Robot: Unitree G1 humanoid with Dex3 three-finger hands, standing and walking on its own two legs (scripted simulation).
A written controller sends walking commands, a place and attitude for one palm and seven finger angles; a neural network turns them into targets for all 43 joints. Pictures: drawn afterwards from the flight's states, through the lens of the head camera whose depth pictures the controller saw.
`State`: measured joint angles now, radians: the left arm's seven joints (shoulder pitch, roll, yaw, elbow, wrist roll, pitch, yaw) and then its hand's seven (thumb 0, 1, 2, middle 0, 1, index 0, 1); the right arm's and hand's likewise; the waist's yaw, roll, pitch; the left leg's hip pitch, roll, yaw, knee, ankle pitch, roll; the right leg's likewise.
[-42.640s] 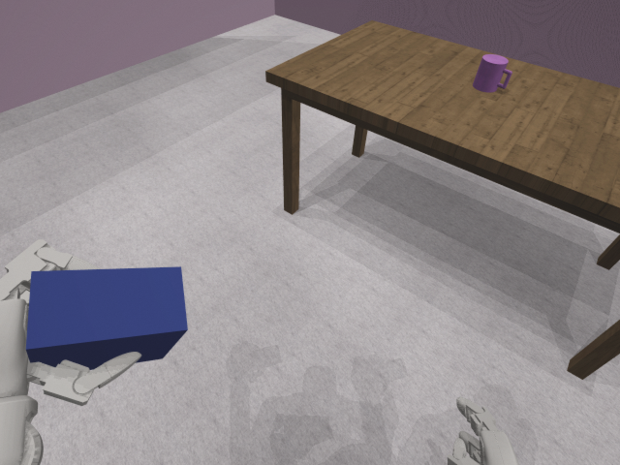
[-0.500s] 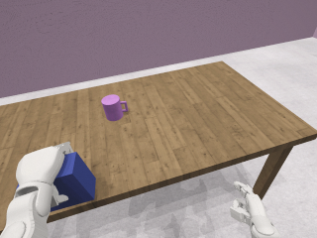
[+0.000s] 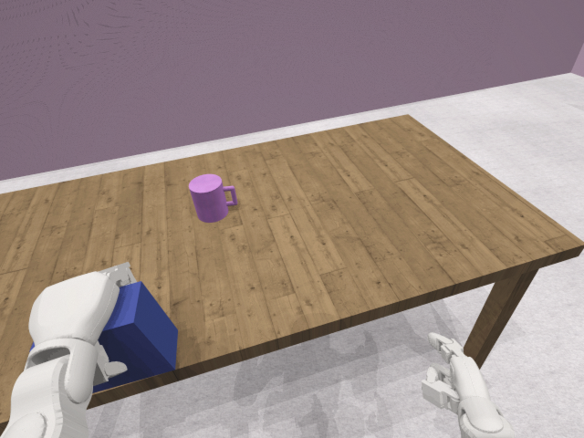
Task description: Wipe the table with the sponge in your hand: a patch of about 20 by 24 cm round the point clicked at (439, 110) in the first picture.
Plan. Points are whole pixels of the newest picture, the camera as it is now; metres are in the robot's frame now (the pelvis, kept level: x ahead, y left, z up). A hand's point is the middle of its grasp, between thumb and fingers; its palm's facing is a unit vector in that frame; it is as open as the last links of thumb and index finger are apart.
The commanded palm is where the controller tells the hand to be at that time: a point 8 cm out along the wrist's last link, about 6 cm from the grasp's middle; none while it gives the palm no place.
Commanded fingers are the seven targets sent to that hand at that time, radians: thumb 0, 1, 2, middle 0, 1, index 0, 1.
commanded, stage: step back with the hand held close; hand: left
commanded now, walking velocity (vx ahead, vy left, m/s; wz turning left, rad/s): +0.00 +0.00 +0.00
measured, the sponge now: (121, 346) +0.19 +0.28 +0.05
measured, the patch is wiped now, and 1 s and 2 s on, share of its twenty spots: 1.00 1.00 1.00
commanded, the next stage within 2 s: stop stepping back and stand still in 1.40 s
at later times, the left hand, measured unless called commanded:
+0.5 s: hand (107, 292) +0.21 +0.27 +0.15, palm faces +0.34 -0.83 -0.43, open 10.3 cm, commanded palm +0.16 +0.31 +0.17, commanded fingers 0.00 0.10 1.30 -1.20 -1.60 -1.20 -1.60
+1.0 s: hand (77, 324) +0.16 +0.27 +0.15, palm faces +0.42 -0.83 -0.37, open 10.3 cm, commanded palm +0.11 +0.30 +0.17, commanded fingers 0.00 0.10 1.30 -1.20 -1.60 -1.20 -1.60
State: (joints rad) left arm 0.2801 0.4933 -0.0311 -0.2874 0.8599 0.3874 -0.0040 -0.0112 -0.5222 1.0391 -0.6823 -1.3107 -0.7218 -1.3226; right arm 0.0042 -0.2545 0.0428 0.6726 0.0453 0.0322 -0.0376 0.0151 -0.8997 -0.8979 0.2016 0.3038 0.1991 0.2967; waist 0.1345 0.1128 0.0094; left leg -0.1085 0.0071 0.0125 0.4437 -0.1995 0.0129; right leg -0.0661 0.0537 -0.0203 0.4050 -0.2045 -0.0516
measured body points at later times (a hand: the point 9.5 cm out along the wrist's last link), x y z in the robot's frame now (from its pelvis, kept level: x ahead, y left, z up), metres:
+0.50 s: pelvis +0.00 +0.03 -0.01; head +0.01 +0.04 +0.44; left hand +0.18 +0.32 +0.17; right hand +0.12 -0.23 -0.10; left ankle +0.04 +0.11 -0.74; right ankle +0.02 -0.09 -0.74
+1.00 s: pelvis -0.05 +0.02 -0.02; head -0.05 +0.04 +0.43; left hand +0.13 +0.32 +0.17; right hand +0.14 -0.19 -0.08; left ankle +0.04 +0.11 -0.74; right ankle -0.03 -0.10 -0.74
